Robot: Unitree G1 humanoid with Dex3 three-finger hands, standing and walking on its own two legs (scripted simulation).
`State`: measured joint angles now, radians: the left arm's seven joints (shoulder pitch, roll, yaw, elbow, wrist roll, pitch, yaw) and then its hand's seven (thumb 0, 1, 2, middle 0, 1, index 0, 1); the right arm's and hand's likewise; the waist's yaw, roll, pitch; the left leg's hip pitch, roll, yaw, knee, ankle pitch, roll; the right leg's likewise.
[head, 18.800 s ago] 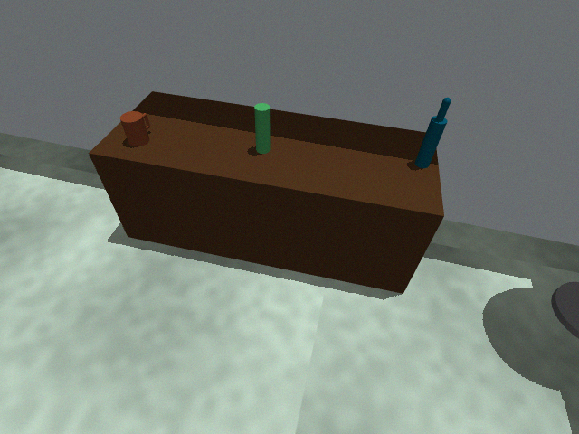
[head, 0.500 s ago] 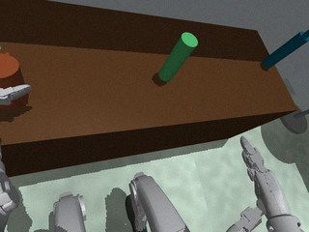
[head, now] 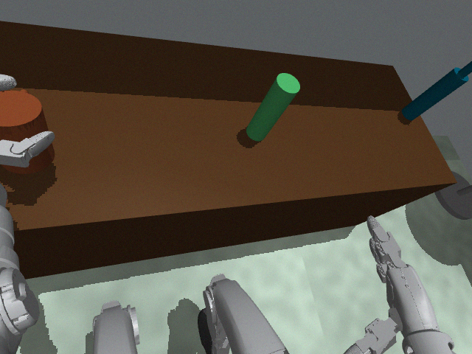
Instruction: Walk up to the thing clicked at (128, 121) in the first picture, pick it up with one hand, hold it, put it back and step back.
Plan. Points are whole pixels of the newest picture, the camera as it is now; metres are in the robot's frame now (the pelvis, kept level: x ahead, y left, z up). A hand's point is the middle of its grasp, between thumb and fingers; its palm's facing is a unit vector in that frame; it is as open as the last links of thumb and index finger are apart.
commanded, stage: settle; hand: left
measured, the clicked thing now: (21, 126) +0.54 +0.22 -0.03
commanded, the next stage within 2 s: lift in 0.56 s
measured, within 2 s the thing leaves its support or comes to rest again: neither
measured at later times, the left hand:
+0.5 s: hand (9, 108) +0.53 +0.22 +0.03, palm faces +0.21 -0.98 +0.00, open 10.8 cm
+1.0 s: hand out of the picture +0.50 +0.22 +0.06, palm faces +0.20 -0.98 +0.00, open 10.8 cm
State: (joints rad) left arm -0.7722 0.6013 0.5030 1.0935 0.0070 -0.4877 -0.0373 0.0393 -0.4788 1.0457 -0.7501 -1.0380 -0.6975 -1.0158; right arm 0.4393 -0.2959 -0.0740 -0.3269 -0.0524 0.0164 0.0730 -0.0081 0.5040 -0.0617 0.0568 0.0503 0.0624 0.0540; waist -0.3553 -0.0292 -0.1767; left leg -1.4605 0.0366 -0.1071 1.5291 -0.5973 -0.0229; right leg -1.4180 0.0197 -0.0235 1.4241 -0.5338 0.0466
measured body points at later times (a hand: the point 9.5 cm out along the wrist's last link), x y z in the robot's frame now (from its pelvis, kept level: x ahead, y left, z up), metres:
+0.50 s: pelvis +0.01 +0.00 +0.02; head +0.17 +0.07 +0.44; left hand +0.51 +0.27 +0.03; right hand +0.18 -0.26 +0.08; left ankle +0.04 +0.12 -0.56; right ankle +0.07 -0.15 -0.56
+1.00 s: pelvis +0.02 +0.00 +0.05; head +0.15 +0.06 +0.47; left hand +0.48 +0.27 +0.06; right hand +0.18 -0.27 +0.09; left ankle +0.04 +0.12 -0.56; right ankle +0.07 -0.15 -0.56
